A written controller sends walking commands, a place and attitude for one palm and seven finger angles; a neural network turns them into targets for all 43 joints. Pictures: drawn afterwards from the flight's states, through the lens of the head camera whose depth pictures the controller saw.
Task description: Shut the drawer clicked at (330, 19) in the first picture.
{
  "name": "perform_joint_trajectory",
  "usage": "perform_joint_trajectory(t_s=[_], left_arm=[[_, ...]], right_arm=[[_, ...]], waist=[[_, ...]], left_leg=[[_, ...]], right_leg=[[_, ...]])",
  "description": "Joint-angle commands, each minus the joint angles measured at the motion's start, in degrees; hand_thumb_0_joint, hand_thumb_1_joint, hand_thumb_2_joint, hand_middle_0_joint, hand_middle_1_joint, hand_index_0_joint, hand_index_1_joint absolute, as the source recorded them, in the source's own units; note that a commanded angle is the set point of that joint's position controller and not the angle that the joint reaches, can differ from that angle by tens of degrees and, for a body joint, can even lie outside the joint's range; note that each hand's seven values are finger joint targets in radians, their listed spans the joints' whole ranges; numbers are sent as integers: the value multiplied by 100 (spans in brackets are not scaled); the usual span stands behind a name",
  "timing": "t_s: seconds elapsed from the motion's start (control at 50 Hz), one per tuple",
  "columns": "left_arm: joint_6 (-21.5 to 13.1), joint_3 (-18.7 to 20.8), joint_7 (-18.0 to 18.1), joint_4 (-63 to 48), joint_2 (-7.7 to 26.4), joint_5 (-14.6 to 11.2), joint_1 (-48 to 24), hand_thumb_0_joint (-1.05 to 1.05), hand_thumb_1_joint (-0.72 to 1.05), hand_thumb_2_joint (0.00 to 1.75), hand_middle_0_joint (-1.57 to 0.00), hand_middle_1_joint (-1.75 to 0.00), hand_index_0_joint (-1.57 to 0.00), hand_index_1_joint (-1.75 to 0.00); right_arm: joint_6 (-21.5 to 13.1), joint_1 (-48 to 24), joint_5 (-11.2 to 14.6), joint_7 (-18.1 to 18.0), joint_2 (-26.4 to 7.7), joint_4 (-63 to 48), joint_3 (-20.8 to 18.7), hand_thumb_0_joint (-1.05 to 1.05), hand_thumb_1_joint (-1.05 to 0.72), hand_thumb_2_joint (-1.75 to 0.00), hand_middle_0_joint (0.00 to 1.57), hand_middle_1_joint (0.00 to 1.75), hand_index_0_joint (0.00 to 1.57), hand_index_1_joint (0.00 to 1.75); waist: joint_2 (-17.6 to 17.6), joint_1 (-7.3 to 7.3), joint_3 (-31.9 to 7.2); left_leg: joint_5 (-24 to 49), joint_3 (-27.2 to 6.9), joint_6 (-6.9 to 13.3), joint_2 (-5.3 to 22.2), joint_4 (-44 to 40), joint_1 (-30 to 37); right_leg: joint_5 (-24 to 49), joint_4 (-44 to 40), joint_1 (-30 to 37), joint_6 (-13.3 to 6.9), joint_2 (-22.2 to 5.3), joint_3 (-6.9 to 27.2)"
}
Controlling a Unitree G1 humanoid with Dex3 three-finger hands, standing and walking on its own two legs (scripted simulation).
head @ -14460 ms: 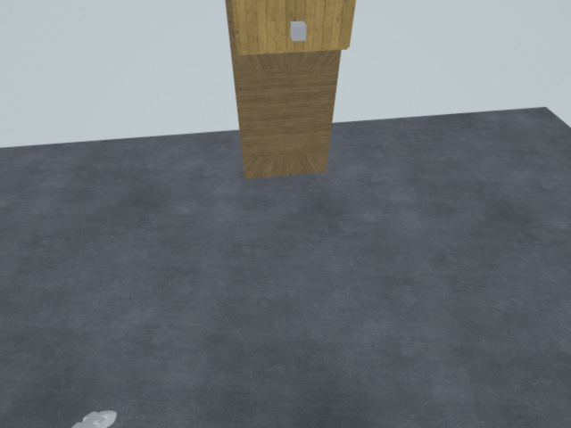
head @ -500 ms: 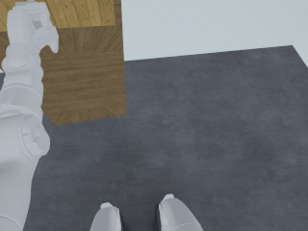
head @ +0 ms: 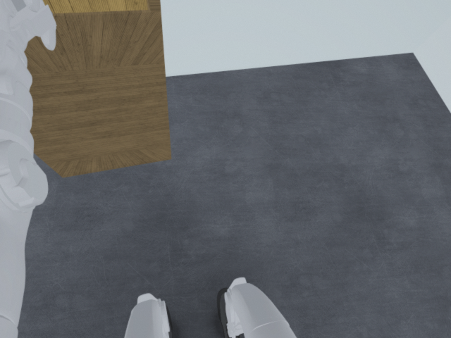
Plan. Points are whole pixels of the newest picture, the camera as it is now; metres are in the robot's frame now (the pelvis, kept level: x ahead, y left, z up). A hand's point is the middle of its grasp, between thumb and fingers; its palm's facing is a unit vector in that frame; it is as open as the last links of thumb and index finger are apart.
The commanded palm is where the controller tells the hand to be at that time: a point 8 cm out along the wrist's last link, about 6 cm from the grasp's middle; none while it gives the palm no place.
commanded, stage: push the drawer shut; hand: left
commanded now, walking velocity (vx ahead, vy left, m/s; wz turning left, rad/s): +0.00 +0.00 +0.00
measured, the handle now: out of the picture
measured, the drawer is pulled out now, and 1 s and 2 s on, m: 0.00 0.00 0.00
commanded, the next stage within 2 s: pull the fist back off the drawer in 0.20 s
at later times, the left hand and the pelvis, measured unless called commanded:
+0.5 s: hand (48, 14) +0.60 +0.16 +0.12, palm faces +0.03 -1.00 -0.02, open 3.4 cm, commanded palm +0.61 +0.19 +0.11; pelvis -0.02 +0.01 -0.01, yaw -1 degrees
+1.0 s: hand (42, 21) +0.59 +0.17 +0.12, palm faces +0.05 -1.00 -0.01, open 3.2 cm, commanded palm +0.56 +0.20 +0.11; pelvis +0.01 +0.01 +0.01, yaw -2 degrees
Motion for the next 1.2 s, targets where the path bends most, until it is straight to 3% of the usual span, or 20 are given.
perform_joint_trajectory(t_s=[0.0,0.2,0.24,0.28,0.38,0.48,0.54,0.56,0.68,0.74,0.82,0.88,0.92,0.94,1.02,1.06,1.08,1.1,1.12,1.18], left_arm=[[-340,-37,191,-1351,1411,10,-3403,0,90,90,-140,-160,-140,-160],[-313,-54,52,-1355,1774,-43,-3597,0,90,90,-140,-160,-140,-160],[-346,-22,37,-1504,1852,-56,-3705,0,90,90,-140,-160,-140,-160],[-302,-8,21,-1352,1903,-68,-3615,0,90,90,-140,-160,-140,-160],[-314,135,65,-1458,2011,-38,-3684,0,90,90,-140,-160,-140,-160],[-279,215,115,-1333,2025,9,-3561,0,90,90,-140,-160,-140,-160],[-311,280,154,-1481,2031,42,-3588,0,90,90,-140,-160,-140,-160],[-286,211,164,-1442,1861,39,-3513,0,90,90,-140,-160,-140,-160],[-244,344,184,-1547,1763,-19,-3046,0,90,90,-140,-160,-140,-160],[-292,437,156,-1811,1641,-118,-2599,0,90,90,-140,-160,-140,-160],[-322,361,100,-1960,1342,-231,-2076,0,90,90,-140,-160,-140,-160],[-413,312,36,-2449,997,-393,-1601,0,90,90,-140,-160,-140,-160],[-428,438,21,-2409,1023,-491,-1374,0,90,90,-140,-160,-140,-160],[-421,237,3,-2423,766,-509,-1400,0,90,90,-140,-160,-140,-160],[-585,203,47,-2777,567,-557,-1363,0,90,90,-140,-160,-140,-160],[-612,-53,35,-2679,168,-590,-1251,0,90,90,-140,-160,-140,-160],[-603,-52,28,-2562,142,-596,-1201,0,90,90,-140,-160,-140,-160],[-608,178,12,-2646,355,-624,-798,0,90,90,-140,-160,-140,-160],[-641,197,-29,-2907,351,-663,-513,0,90,90,-140,-160,-140,-160],[-546,21,-144,-3773,1,-880,414,0,90,90,-140,-160,-140,-160]], right_arm=[[-64,1463,-32,-97,-1213,-9,-393,0,-90,-90,20,30,20,30],[-236,1411,37,-176,-1298,13,-296,0,-90,-90,20,30,20,30],[-284,1424,36,-191,-1312,18,-290,0,-90,-90,20,30,20,30],[-314,1408,57,-215,-1317,27,-266,0,-90,-90,20,30,20,30],[-328,1510,18,-190,-1323,2,-284,0,-90,-90,20,30,20,30],[-292,1515,3,-156,-1327,-49,-299,0,-90,-90,20,30,20,30],[-280,1538,-18,-125,-1328,-85,-323,0,-90,-90,20,30,20,30],[-277,1535,-22,-102,-1313,-93,-340,0,-90,-90,20,30,20,30],[-211,1521,-26,-37,-1293,-131,-381,0,-90,-90,20,30,20,30],[-191,1490,-9,0,-1266,-192,-430,0,-90,-90,20,30,20,30],[-150,1418,30,16,-1219,-205,-464,0,-90,-90,20,30,20,30],[-122,1352,54,43,-1175,-244,-558,0,-90,-90,20,30,20,30],[-75,1352,76,33,-1169,-211,-577,0,-90,-90,20,30,20,30],[-58,1317,93,38,-1142,-199,-582,0,-90,-90,20,30,20,30],[-17,1297,88,55,-1106,-153,-652,0,-90,-90,20,30,20,30],[-3,1232,101,78,-1051,-109,-676,0,-90,-90,20,30,20,30],[14,1245,101,83,-1052,-69,-686,0,-90,-90,20,30,20,30],[42,1233,119,80,-1075,-145,-713,0,-90,-90,20,30,20,30],[53,1172,130,83,-1067,-236,-709,0,-90,-90,20,30,20,30],[70,930,259,130,-968,-442,-767,0,-90,-90,20,30,20,30]], waist=[[1152,-450,-2689],[1245,-543,-2790],[1383,-528,-3009],[1218,-548,-2808],[1286,-468,-2999],[1094,-449,-2747],[1318,-375,-2957],[1255,-370,-2946],[1154,-198,-2954],[1188,11,-3210],[954,141,-3019],[1105,338,-3350],[856,355,-3213],[859,299,-3035],[848,357,-3098],[923,305,-2903],[752,281,-2793],[659,481,-2986],[917,635,-3237],[898,874,-3492]], left_leg=[[1292,-289,215,-167,-503,2544],[735,-242,263,-105,-513,2137],[774,-262,258,-93,-507,2275],[600,-239,271,-84,-530,2049],[832,-296,243,-109,-525,2254],[639,-293,238,-123,-559,2102],[814,-373,203,-134,-580,2410],[842,-382,200,-146,-582,2460],[1109,-389,164,-142,-658,2670],[1451,-368,132,-142,-701,2997],[1583,-276,140,-146,-799,3040],[2127,-223,85,-143,-840,3539],[2335,-179,101,-151,-837,3479],[2371,-165,98,-157,-854,3477],[2808,-161,83,-172,-839,3746],[2915,-151,58,-181,-817,3816],[2901,-147,68,-180,-819,3744],[3003,-122,68,-198,-854,3739],[3356,-89,55,-215,-878,3966],[4150,-44,28,-174,-962,4380]], right_leg=[[729,-737,477,-8,239,312],[399,-762,595,47,217,399],[400,-723,565,45,220,388],[305,-758,620,64,213,411],[434,-692,596,29,239,331],[317,-714,556,15,242,306],[396,-639,424,-19,240,249],[406,-641,392,-18,248,232],[569,-661,532,-37,257,186],[773,-671,708,-57,274,170],[929,-768,990,-59,297,191],[1330,-785,1225,-82,324,169],[1595,-804,1390,-71,340,190],[1650,-832,1333,-55,335,194],[2007,-809,1465,-73,349,204],[2068,-825,1337,-59,341,202],[2099,-842,1376,-56,340,200],[2240,-819,1660,-70,342,211],[2490,-791,1844,-95,339,228],[3057,-863,2309,-77,346,223]])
